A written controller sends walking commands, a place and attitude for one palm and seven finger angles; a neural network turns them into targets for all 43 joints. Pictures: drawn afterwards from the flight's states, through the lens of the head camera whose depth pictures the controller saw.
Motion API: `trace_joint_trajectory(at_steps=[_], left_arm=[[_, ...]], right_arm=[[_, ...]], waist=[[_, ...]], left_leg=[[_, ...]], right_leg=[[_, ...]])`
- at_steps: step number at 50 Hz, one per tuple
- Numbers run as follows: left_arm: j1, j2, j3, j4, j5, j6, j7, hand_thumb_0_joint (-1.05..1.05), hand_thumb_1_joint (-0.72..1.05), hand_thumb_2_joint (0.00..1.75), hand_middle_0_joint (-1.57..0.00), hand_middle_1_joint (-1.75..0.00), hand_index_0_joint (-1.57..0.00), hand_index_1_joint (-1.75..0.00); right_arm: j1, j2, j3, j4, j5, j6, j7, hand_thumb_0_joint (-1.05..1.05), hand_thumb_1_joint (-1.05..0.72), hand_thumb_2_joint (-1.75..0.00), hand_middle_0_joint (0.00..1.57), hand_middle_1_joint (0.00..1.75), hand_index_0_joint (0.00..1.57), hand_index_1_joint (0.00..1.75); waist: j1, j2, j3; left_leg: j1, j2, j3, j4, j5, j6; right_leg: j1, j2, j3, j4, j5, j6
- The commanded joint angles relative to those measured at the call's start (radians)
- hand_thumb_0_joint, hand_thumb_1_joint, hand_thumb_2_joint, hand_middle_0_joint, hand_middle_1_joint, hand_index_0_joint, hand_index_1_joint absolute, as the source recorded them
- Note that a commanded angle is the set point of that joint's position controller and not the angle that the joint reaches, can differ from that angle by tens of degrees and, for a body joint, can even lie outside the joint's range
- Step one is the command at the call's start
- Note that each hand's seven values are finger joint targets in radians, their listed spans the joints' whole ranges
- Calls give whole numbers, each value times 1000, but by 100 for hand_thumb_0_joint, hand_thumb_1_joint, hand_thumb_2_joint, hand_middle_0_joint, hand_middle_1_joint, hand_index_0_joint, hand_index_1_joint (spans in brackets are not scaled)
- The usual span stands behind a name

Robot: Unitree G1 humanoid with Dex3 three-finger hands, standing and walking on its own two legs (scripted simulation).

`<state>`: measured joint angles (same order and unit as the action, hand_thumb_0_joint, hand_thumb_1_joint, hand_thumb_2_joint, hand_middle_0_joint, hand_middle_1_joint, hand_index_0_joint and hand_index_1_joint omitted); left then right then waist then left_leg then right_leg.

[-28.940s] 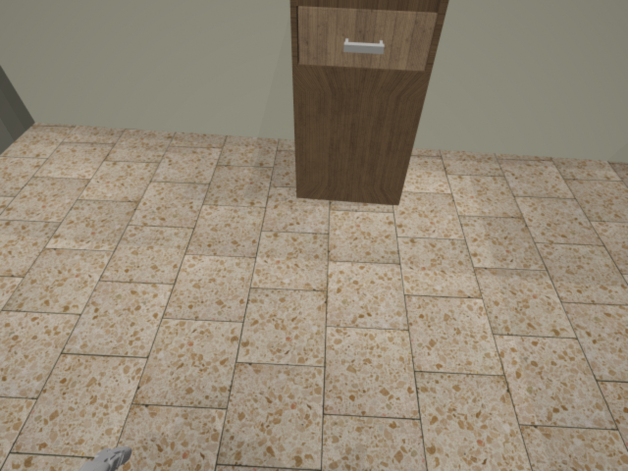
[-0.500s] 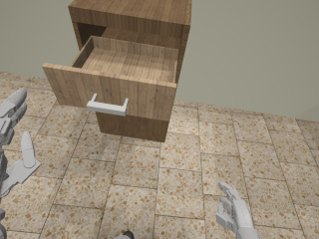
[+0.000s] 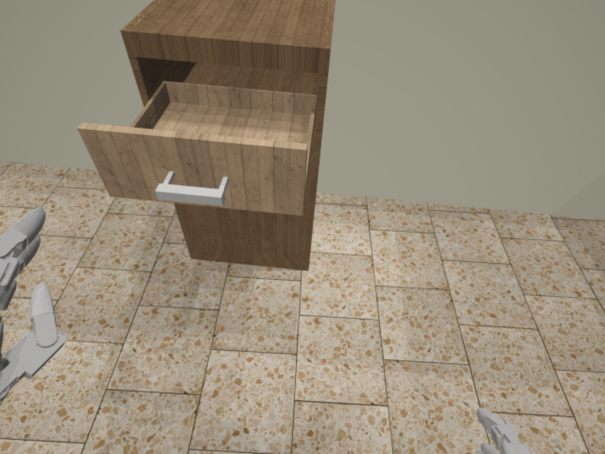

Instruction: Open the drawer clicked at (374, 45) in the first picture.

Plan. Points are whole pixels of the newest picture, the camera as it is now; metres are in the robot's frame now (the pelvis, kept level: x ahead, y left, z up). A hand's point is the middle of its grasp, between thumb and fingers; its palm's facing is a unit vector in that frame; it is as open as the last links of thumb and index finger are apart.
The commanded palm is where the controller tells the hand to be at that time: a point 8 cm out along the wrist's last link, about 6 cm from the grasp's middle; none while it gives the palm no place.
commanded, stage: stop stepping back and stand still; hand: left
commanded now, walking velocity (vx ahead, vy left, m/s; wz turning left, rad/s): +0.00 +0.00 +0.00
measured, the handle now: (194, 186) +0.60 +0.23 -0.03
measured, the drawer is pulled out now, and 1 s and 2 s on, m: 0.30 0.30 0.30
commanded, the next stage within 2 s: let the arm hang, fingers relaxed in 0.86 s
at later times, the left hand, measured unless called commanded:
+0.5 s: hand out of the picture +0.14 +0.26 +0.16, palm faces +0.33 -0.84 -0.43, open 7.4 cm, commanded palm +0.08 +0.30 +0.18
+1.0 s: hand out of the picture +0.14 +0.27 +0.13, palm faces +0.26 -0.83 -0.50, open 7.4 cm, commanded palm none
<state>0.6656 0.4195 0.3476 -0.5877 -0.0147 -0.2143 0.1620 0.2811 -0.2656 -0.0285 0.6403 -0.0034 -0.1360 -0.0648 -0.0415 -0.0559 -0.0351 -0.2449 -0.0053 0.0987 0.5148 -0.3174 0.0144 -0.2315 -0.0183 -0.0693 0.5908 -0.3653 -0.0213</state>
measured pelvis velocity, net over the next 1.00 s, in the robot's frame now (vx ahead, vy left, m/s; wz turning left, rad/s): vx -0.07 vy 0.03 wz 0.01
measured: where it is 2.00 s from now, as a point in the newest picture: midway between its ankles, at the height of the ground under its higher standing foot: outside the picture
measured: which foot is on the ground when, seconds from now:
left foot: down 0.00-1.00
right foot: down 0.00-1.00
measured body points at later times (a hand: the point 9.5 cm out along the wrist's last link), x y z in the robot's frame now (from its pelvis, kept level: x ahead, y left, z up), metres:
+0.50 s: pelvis -0.05 +0.03 +0.01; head -0.04 +0.04 +0.46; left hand +0.12 +0.30 +0.19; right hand +0.12 -0.20 -0.06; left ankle -0.03 +0.11 -0.73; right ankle -0.06 -0.09 -0.73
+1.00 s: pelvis -0.07 +0.03 +0.01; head -0.03 +0.03 +0.46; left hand +0.12 +0.31 +0.16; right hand +0.10 -0.20 -0.08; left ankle -0.03 +0.11 -0.73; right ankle -0.06 -0.09 -0.73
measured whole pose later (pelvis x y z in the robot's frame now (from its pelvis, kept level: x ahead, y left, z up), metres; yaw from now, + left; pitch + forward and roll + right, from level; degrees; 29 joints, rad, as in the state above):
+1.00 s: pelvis -0.07 +0.03 +0.01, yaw +1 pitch +2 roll -1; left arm 0.57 0.40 0.28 -0.42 0.00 -0.25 0.12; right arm 0.19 -0.23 0.00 0.67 -0.01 -0.18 -0.03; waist 0.00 0.02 0.03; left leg -0.33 0.00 0.08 0.48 -0.19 0.05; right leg -0.25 -0.01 -0.08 0.44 -0.22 0.00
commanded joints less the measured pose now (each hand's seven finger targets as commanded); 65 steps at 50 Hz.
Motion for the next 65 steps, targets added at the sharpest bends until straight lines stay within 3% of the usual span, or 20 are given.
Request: trace_joint_trajectory(at_steps=[1,2,4,5,7,12,18,30,40,47,48,49,50,52,54,56,57,59,62,65], left_arm=[[18,170,170,-239,-13,-77,25,0,90,90,-20,-30,-20,-30],[21,162,177,-207,-18,-80,24,0,90,90,-20,-30,-20,-30],[1,154,176,-155,-26,-83,21,0,90,90,-20,-30,-20,-30],[-4,134,163,-118,-27,-81,17,0,90,90,-20,-30,-20,-30],[-18,117,149,-81,-26,-74,12,0,90,90,-20,-30,-20,-30],[-65,93,96,-121,-16,-63,0,0,90,90,-20,-30,-20,-30],[-117,130,98,-236,-8,-60,5,0,90,90,-20,-30,-20,-30],[-33,91,100,-163,-15,-63,12,0,90,90,-20,-30,-20,-30],[5,113,116,-210,-12,-73,16,0,90,90,-20,-30,-20,-30],[6,108,121,-193,-17,-73,18,0,90,90,-20,-30,-20,-30],[-158,-43,-298,707,43,54,-101,0,90,90,-20,-30,-20,-30],[-189,-5,-236,725,52,167,-137,0,90,90,-20,-30,-20,-30],[-188,-5,-232,704,51,201,-144,0,90,90,-20,-30,-20,-30],[-250,6,-232,781,53,203,-146,0,90,90,-20,-30,-20,-30],[-278,32,-241,898,54,204,-147,0,90,90,-20,-30,-20,-30],[-307,67,-246,1033,59,202,-154,0,90,90,-20,-30,-20,-30],[-347,89,-253,1090,58,202,-157,0,90,90,-20,-30,-20,-30],[-436,100,-275,1191,47,205,-155,0,90,90,-20,-30,-20,-30],[-492,88,-297,1304,38,203,-154,0,90,90,-20,-30,-20,-30],[-470,73,-305,1414,33,197,-153,0,90,90,-20,-30,-20,-30]], right_arm=[[-115,-85,-16,-169,7,-60,2,0,-90,-90,20,30,20,30],[-120,-87,-16,-167,11,-59,2,0,-90,-90,20,30,20,30],[-119,-77,-15,-161,14,-51,5,0,-90,-90,20,30,20,30],[-105,-68,-14,-156,15,-45,9,0,-90,-90,20,30,20,30],[-110,-57,-10,-153,18,-34,10,0,-90,-90,20,30,20,30],[-149,-66,1,-179,7,-27,-5,0,-90,-90,20,30,20,30],[-163,-69,10,-198,-4,-52,-13,0,-90,-90,20,30,20,30],[-153,-73,-1,-193,-3,-56,-12,0,-90,-90,20,30,20,30],[-152,-73,-4,-192,-10,-71,-15,0,-90,-90,20,30,20,30],[-151,-70,-6,-184,-10,-71,-16,0,-90,-90,20,30,20,30],[-194,-191,-61,107,6,-123,63,0,-90,-90,20,30,20,30],[-110,-228,-73,95,10,-21,65,0,-90,-90,20,30,20,30],[-100,-214,-71,56,12,11,59,0,-90,-90,20,30,20,30],[-118,-217,-54,56,0,47,55,0,-90,-90,20,30,20,30],[-143,-221,-40,67,-13,69,53,0,-90,-90,20,30,20,30],[-178,-212,-33,87,-13,83,53,0,-90,-90,20,30,20,30],[-181,-197,-29,103,-8,93,54,0,-90,-90,20,30,20,30],[-166,-167,-18,141,-13,117,57,0,-90,-90,20,30,20,30],[-147,-165,-11,200,-17,133,58,0,-90,-90,20,30,20,30],[-143,-176,-11,250,-14,129,53,0,-90,-90,20,30,20,30]], waist=[[27,187,-70],[26,145,-41],[11,-12,-45],[7,-75,-58],[6,-93,-58],[28,78,-28],[39,148,-57],[29,110,-6],[37,139,-44],[34,115,-42],[-28,112,-19],[-12,108,-57],[-10,114,-66],[4,71,-79],[26,-11,-74],[52,-77,-58],[41,-119,-43],[11,-44,22],[1,95,56],[21,134,26]], left_leg=[[49,158,-148,-41,594,40],[-16,145,-136,-31,487,36],[-69,82,-72,53,371,4],[-78,52,-44,76,307,-6],[-57,36,-46,32,190,-5],[50,114,-131,-122,316,26],[30,119,-149,-177,184,25],[-19,103,-157,-201,31,6],[0,104,-159,-185,139,4],[13,97,-150,-168,138,-1],[35,143,-164,-10,421,14],[58,160,-173,-35,529,21],[68,174,-181,-32,563,36],[13,216,-258,-81,540,94],[-2,220,-266,-92,496,113],[-68,146,-211,-54,315,71],[-46,92,-176,-22,197,45],[16,40,-131,21,78,20],[69,65,-150,-41,94,17],[53,97,-177,-112,133,21]], right_leg=[[30,-28,21,-51,238,7],[59,-42,63,-90,319,-2],[109,-138,188,-152,608,-33],[133,-179,213,-173,701,-52],[115,-190,212,-203,657,-50],[10,-48,96,-185,304,16],[41,-20,74,-190,210,22],[18,-21,75,-253,130,14],[46,-17,62,-220,191,15],[32,-24,75,-235,192,12],[-130,-72,25,-114,283,-4],[-102,-91,79,-118,280,-8],[-104,-59,58,-67,224,-8],[-87,-23,76,49,30,-11],[-41,-26,93,33,11,-21],[36,-73,140,-99,201,-35],[-1,-125,198,-179,196,-53],[-114,-183,240,-268,88,-95],[-144,-137,214,-292,-20,-85],[-33,-105,180,-284,53,-58]])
